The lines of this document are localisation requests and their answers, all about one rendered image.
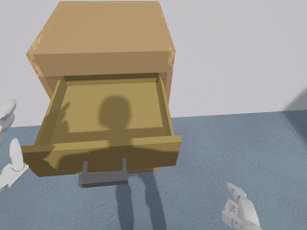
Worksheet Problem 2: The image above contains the drawer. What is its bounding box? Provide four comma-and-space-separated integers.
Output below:
21, 72, 182, 177

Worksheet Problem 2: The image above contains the cabinet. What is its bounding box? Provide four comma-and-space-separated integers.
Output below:
26, 1, 176, 174

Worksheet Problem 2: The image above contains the robot right hand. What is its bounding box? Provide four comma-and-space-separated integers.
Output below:
222, 183, 260, 230

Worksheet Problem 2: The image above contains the robot left hand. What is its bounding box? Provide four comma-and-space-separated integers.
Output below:
0, 99, 29, 193

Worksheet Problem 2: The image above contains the handle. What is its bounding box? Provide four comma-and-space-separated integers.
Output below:
78, 158, 129, 189

